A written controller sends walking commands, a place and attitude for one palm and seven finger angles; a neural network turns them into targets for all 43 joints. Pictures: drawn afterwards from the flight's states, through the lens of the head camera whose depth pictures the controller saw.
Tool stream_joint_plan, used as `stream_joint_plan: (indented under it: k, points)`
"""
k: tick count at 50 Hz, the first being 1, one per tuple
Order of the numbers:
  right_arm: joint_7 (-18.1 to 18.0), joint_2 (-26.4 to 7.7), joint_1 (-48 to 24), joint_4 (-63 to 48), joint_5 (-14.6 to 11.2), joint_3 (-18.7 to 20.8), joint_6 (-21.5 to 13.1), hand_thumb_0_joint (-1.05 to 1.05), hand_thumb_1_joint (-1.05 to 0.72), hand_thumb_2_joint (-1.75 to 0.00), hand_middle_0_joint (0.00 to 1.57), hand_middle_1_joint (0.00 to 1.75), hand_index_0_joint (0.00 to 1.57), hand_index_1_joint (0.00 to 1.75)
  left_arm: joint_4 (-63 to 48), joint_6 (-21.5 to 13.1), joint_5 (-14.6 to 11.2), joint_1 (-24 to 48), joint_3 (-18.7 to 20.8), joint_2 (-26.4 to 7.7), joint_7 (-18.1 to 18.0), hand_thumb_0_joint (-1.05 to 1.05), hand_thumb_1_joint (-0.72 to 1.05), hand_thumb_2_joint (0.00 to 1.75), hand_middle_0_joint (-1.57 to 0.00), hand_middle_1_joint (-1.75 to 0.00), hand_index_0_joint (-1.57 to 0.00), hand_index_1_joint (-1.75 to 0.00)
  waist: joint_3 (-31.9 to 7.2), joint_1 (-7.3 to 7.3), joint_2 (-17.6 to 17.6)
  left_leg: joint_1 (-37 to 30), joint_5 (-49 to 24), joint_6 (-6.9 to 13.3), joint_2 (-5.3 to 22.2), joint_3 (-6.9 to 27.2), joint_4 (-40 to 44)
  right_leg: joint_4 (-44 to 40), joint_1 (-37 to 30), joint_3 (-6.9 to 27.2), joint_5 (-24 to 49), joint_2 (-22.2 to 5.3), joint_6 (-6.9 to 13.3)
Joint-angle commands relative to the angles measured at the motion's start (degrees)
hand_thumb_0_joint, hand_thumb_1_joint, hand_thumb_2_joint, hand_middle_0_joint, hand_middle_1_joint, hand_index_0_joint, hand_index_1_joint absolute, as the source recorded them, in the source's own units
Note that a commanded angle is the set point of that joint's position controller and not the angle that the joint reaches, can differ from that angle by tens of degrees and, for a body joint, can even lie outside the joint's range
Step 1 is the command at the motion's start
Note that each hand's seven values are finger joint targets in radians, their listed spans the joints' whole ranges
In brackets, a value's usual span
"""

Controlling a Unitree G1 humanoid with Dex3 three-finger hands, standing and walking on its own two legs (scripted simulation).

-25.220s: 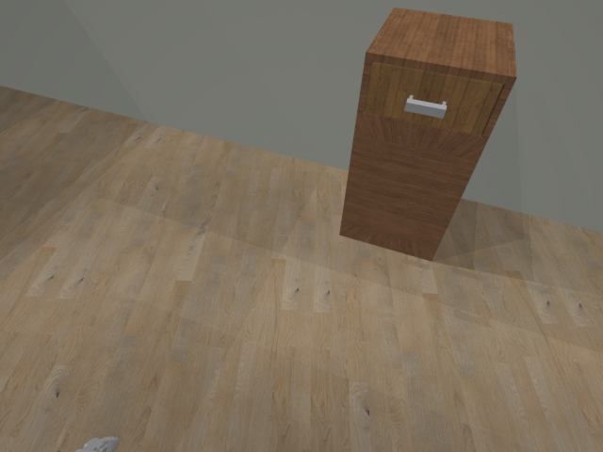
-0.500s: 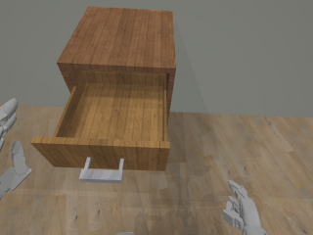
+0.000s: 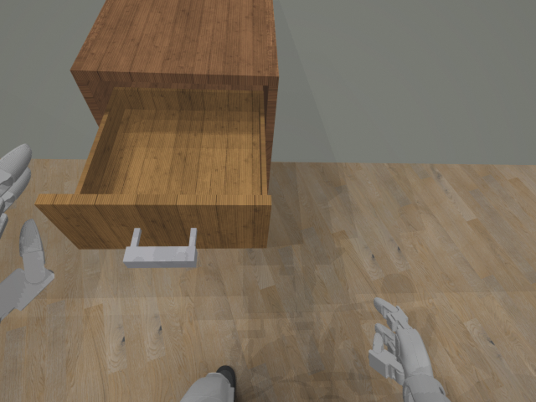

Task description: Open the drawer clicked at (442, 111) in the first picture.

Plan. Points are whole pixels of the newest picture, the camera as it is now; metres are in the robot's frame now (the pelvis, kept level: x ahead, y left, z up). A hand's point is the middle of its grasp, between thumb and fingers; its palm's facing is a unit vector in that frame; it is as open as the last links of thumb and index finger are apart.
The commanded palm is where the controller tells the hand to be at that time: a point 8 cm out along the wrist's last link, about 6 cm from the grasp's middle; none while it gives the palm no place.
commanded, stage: step back with the hand held close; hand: left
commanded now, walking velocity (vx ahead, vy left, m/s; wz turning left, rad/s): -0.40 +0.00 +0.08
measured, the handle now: (163, 245) +0.35 +0.21 -0.05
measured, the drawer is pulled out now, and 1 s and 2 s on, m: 0.30 0.30 0.30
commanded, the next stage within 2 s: stop stepping back and stand still in 0.20 s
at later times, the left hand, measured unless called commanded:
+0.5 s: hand out of the picture +0.07 +0.18 +0.18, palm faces +0.30 -0.79 -0.53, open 7.4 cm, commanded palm +0.00 +0.23 +0.19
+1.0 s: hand out of the picture +0.01 +0.18 +0.18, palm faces +0.46 -0.78 -0.43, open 7.4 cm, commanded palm -0.05 +0.22 +0.19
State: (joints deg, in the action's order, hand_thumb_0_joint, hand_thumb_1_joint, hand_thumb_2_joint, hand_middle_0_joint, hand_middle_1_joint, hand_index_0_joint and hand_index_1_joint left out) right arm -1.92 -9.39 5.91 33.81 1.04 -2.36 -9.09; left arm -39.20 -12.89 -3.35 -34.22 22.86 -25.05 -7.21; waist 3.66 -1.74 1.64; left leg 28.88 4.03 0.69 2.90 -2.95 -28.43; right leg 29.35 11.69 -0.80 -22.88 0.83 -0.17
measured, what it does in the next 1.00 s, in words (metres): walks backwards: left foot, then right foot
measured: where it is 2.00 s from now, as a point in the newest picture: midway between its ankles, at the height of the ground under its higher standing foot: outside the picture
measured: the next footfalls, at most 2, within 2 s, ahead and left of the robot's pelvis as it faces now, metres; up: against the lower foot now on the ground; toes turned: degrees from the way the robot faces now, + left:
left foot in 0.24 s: +0.00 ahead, +0.08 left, +0.00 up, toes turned +4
right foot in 0.48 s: -0.06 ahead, -0.16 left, +0.00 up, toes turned +1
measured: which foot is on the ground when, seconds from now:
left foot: down 0.00-0.04, up 0.06-0.22, down 0.24-0.48, up 0.50-0.70, down 0.72-1.00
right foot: down 0.00-0.24, up 0.26-0.46, down 0.48-1.00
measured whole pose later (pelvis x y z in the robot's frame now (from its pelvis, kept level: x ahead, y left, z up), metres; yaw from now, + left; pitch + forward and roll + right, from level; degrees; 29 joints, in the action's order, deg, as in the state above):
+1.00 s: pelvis -0.16 -0.06 +0.00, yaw +4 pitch -2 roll +0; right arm -3.6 -11.9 12.8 36.8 -0.4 -0.3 -6.4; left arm -32.7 -12.1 -1.3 -35.1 20.3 -20.6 -9.4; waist 0.6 0.2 0.5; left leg 13.3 18.2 1.2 0.8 -0.2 -33.3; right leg 32.8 18.1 -5.0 -13.1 -1.3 1.9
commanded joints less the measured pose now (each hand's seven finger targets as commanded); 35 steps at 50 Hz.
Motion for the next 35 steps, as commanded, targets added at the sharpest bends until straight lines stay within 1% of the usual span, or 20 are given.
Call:
stream_joint_plan:
  k: [1, 2, 4, 5, 7, 9, 10, 11, 12, 13, 14, 17, 22, 23, 25, 26, 27, 29, 33, 35]
  points:
    - [-0.56, -9.53, -1.84, -9.13, -2.12, 5.17, -0.90, 0.00, -0.90, -0.90, 0.20, 0.30, 0.20, 0.30, -13.11, -4.37, -1.09, -3.88, 7.46, -8.32, 0.92, 0.00, 0.90, 0.90, -0.20, -0.30, -0.20, -0.30, -19.05, 0.49, -0.04, -22.81, -6.90, 0.27, 2.69, 3.63, -6.73, -12.28, 1.47, 1.35, 26.15, -5.76, 2.67]
    - [-0.93, -9.45, -2.06, -9.28, -3.45, 5.78, -0.49, 0.00, -0.90, -0.90, 0.20, 0.30, 0.20, 0.30, -11.51, -4.13, -1.64, -4.85, 7.08, -8.00, 1.01, 0.00, 0.90, 0.90, -0.20, -0.30, -0.20, -0.30, -17.64, 1.38, 8.02, -21.23, 7.09, -1.13, -2.03, 1.18, -15.69, -13.06, 5.90, 4.87, 34.02, -12.95, 5.25]
    - [-1.83, -7.83, -5.68, -9.99, -3.67, 5.75, 0.92, 0.00, -0.90, -0.90, 0.20, 0.30, 0.20, 0.30, -7.39, -3.29, -1.22, -6.20, 10.01, -9.30, 0.05, 0.00, 0.90, 0.90, -0.20, -0.30, -0.20, -0.30, -12.63, 0.65, 9.34, -6.20, 24.37, -1.52, -6.07, 3.57, -33.56, -11.46, 7.87, 11.69, 43.69, -20.63, 10.59]
    - [-2.41, -4.93, -6.44, -9.85, -2.94, 4.04, 1.81, 0.00, -0.90, -0.90, 0.20, 0.30, 0.20, 0.30, -5.79, -2.34, -0.76, -6.85, 8.05, -7.18, -0.25, 0.00, 0.90, 0.90, -0.20, -0.30, -0.20, -0.30, -9.43, 1.62, 9.35, 1.19, 28.12, -1.49, -4.54, 5.54, -32.44, -8.15, 1.16, 9.17, 54.12, -20.49, 11.25]
    - [-3.73, -4.01, -7.24, -9.49, -1.82, 2.10, 3.32, 0.00, -0.90, -0.90, 0.20, 0.30, 0.20, 0.30, -4.22, -2.04, 0.93, -6.59, 7.19, -5.96, -0.98, 0.00, 0.90, 0.90, -0.20, -0.30, -0.20, -0.30, -8.32, 2.87, 6.31, 2.80, 26.14, -1.58, -4.19, 2.59, -18.15, -3.03, -6.23, 2.52, 65.44, -15.19, 7.18]
    - [-4.50, -6.04, -7.32, -9.22, -2.05, 2.63, 4.08, 0.00, -0.90, -0.90, 0.20, 0.30, 0.20, 0.30, -6.15, -2.03, 1.39, -5.24, 5.91, -6.18, -1.41, 0.00, 0.90, 0.90, -0.20, -0.30, -0.20, -0.30, -8.40, 3.88, 3.08, -3.81, 10.78, -1.57, -4.16, 0.48, 4.04, 3.14, -8.54, 0.25, 66.29, -11.44, 3.46]
    - [-4.25, -7.07, -4.62, -8.75, -2.10, 3.55, 4.30, 0.00, -0.90, -0.90, 0.20, 0.30, 0.20, 0.30, -8.07, -2.06, 0.74, -5.12, 5.94, -6.75, -1.68, 0.00, 0.90, 0.90, -0.20, -0.30, -0.20, -0.30, -11.56, 3.70, -0.58, -12.58, -12.28, -0.52, 0.26, 2.42, 12.19, 7.18, -6.29, -1.23, 54.75, -8.36, 0.86]
    - [-3.52, -8.63, -3.52, -9.63, -2.40, 5.34, 3.51, 0.00, -0.90, -0.90, 0.20, 0.30, 0.20, 0.30, -12.81, -2.61, 0.53, -2.52, 5.05, -7.73, -1.77, 0.00, 0.90, 0.90, -0.20, -0.30, -0.20, -0.30, -14.24, 2.34, -7.40, -23.94, -37.63, 2.35, 10.14, 10.88, 8.80, 11.39, 4.86, -1.47, 23.21, -4.77, -0.46]
    - [-2.31, -9.72, -1.45, -9.80, -3.02, 6.71, 2.09, 0.00, -0.90, -0.90, 0.20, 0.30, 0.20, 0.30, -13.77, -3.47, 0.19, -3.36, 4.48, -7.25, -1.27, 0.00, 0.90, 0.90, -0.20, -0.30, -0.20, -0.30, -16.92, 1.79, -11.91, -28.78, -44.20, 5.76, 17.14, 14.08, 6.66, 18.17, 10.42, 1.75, -2.52, -3.59, 0.67]
    - [-1.63, -8.68, 0.19, -9.09, -2.21, 6.83, 0.52, 0.00, -0.90, -0.90, 0.20, 0.30, 0.20, 0.30, -11.79, -3.77, 0.74, -5.88, 4.83, -6.60, -1.30, 0.00, 0.90, 0.90, -0.20, -0.30, -0.20, -0.30, -16.88, 1.81, -10.91, -28.07, -43.78, 7.53, 17.68, 15.33, 5.74, 24.74, 13.36, 2.67, -8.17, -1.43, 0.96]
    - [-1.56, -8.00, -0.65, -8.34, -1.14, 6.22, -0.28, 0.00, -0.90, -0.90, 0.20, 0.30, 0.20, 0.30, -11.87, -3.22, 0.29, -8.53, 5.56, -6.44, -1.51, 0.00, 0.90, 0.90, -0.20, -0.30, -0.20, -0.30, -17.46, 1.61, -15.02, -26.15, -43.10, 8.21, 17.53, 14.69, 4.95, 26.55, 14.57, 4.04, -10.18, -1.66, -0.07]
    - [-0.70, -8.62, 0.78, -7.87, -1.60, 6.25, -1.19, 0.00, -0.90, -0.90, 0.20, 0.30, 0.20, 0.30, -17.21, -1.59, 1.10, -8.11, 5.69, -6.21, -2.36, 0.00, 0.90, 0.90, -0.20, -0.30, -0.20, -0.30, -15.20, 2.10, -13.34, -24.67, -32.32, 6.98, 12.74, 11.20, 5.47, 21.91, 13.12, 0.35, -3.29, -1.72, -0.84]
    - [-1.45, -9.43, -0.74, -10.62, -2.69, 4.53, -0.62, 0.00, -0.90, -0.90, 0.20, 0.30, 0.20, 0.30, -14.04, -0.13, -0.17, -9.27, 7.58, -7.23, -3.32, 0.00, 0.90, 0.90, -0.20, -0.30, -0.20, -0.30, -8.41, 2.22, -12.61, -2.86, 24.14, 3.11, 6.02, 7.70, 8.95, -2.40, -6.76, -4.98, 4.64, -2.25, -0.68]
    - [-1.67, -8.97, -0.54, -10.48, -2.64, 4.65, 0.05, 0.00, -0.90, -0.90, 0.20, 0.30, 0.20, 0.30, -11.67, -0.34, 0.12, -8.21, 7.90, -7.77, -3.31, 0.00, 0.90, 0.90, -0.20, -0.30, -0.20, -0.30, -6.89, 2.65, -7.09, -0.12, 28.43, 1.22, 2.39, 4.89, 3.96, -7.34, -7.92, -3.18, 4.48, -4.50, 0.47]
    - [-2.16, -8.98, 0.07, -9.62, -2.84, 5.40, 1.17, 0.00, -0.90, -0.90, 0.20, 0.30, 0.20, 0.30, -8.95, 0.05, -0.52, -3.36, 7.78, -8.36, -3.05, 0.00, 0.90, 0.90, -0.20, -0.30, -0.20, -0.30, -4.78, 3.42, 9.80, -7.81, 23.57, -1.68, -4.26, 2.68, -23.51, -21.03, 13.47, 17.32, -14.88, -19.68, 7.58]
    - [-2.34, -9.02, 1.48, -7.81, -2.74, 6.45, 1.80, 0.00, -0.90, -0.90, 0.20, 0.30, 0.20, 0.30, -5.09, 0.72, -0.33, -3.34, 6.60, -6.45, -2.76, 0.00, 0.90, 0.90, -0.20, -0.30, -0.20, -0.30, -4.39, 3.59, 14.33, -8.46, 20.49, -1.29, -4.07, 4.46, -34.70, -22.88, 18.55, 20.35, -16.96, -22.86, 9.45]
    - [-2.23, -9.17, 1.22, -7.08, -2.40, 6.25, 2.13, 0.00, -0.90, -0.90, 0.20, 0.30, 0.20, 0.30, -3.47, 0.97, -0.08, -2.54, 5.11, -5.10, -2.18, 0.00, 0.90, 0.90, -0.20, -0.30, -0.20, -0.30, -3.71, 4.89, 11.89, -6.91, 18.08, -1.09, -3.42, 5.58, -38.50, -20.68, 18.84, 16.69, -12.34, -21.25, 8.68]
    - [-2.17, -8.70, -1.08, -7.60, -2.04, 5.34, 2.24, 0.00, -0.90, -0.90, 0.20, 0.30, 0.20, 0.30, -3.96, 0.70, 0.54, -0.99, 4.23, -5.17, -1.88, 0.00, 0.90, 0.90, -0.20, -0.30, -0.20, -0.30, -4.19, 4.60, 8.03, -7.38, 19.07, -0.17, -1.05, 5.19, -28.33, -17.43, 15.28, 8.42, -6.27, -18.72, 6.62]
    - [-2.37, -8.38, 0.87, -6.96, -1.10, 4.47, -0.66, 0.00, -0.90, -0.90, 0.20, 0.30, 0.20, 0.30, -7.50, -0.93, 2.55, -3.35, 3.42, -4.89, -3.29, 0.00, 0.90, 0.90, -0.20, -0.30, -0.20, -0.30, -5.67, 3.28, 0.94, -15.14, 18.01, 2.72, -2.30, 0.19, 7.77, -11.36, 5.23, 5.71, -4.34, -13.44, 4.19]
    - [-2.56, -10.65, 0.64, -8.94, -0.87, 5.28, -1.70, 0.00, -0.90, -0.90, 0.20, 0.30, 0.20, 0.30, -13.06, -2.20, 1.96, -2.02, 3.33, -5.95, -3.40, 0.00, 0.90, 0.90, -0.20, -0.30, -0.20, -0.30, -4.90, 2.02, -13.09, -15.26, 10.64, 5.00, 5.30, 8.94, 14.47, 1.28, 1.76, -0.01, 5.06, -5.73, 1.34]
